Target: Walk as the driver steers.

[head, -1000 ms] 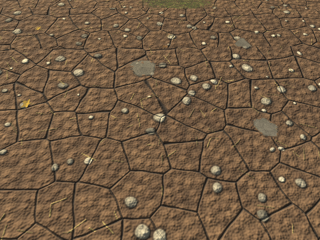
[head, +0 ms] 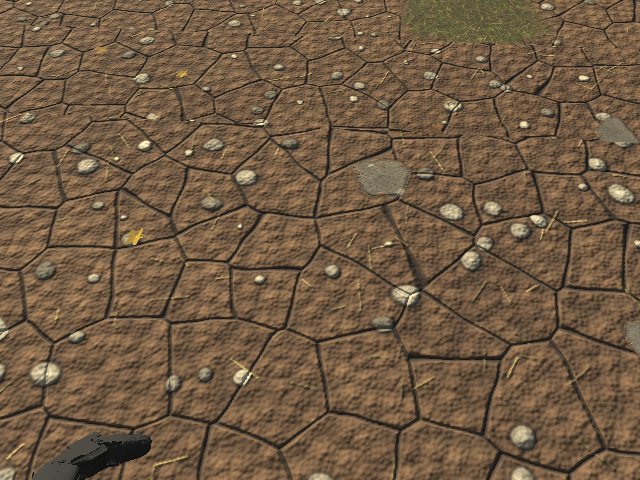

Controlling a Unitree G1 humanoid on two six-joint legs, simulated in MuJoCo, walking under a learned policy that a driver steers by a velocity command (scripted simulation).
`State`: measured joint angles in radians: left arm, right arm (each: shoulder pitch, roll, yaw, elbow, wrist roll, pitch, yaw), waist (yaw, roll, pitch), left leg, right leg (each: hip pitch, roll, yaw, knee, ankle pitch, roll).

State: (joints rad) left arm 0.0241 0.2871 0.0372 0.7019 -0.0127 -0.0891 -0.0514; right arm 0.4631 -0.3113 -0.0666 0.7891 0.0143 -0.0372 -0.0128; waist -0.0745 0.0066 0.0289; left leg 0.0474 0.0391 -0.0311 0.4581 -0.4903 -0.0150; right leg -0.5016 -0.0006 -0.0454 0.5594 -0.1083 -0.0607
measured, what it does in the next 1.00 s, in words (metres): walks ahead: left foot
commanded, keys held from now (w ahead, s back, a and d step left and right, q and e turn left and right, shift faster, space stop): w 1.00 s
